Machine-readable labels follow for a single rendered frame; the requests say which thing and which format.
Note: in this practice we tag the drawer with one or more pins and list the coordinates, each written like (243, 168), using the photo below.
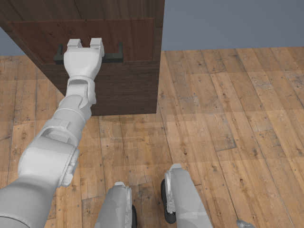
(42, 37)

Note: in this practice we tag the robot left forearm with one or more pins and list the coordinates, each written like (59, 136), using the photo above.
(69, 119)

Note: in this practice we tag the cabinet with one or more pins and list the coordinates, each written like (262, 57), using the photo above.
(124, 88)

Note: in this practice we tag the handle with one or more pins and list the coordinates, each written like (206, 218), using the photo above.
(108, 57)

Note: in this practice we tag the robot left hand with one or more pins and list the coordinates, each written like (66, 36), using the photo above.
(82, 61)

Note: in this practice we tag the left robot upper arm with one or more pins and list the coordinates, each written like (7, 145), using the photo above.
(26, 202)

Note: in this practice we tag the left robot thigh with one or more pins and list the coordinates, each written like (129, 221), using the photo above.
(112, 213)

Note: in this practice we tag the left robot shin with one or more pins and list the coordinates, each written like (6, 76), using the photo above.
(128, 216)

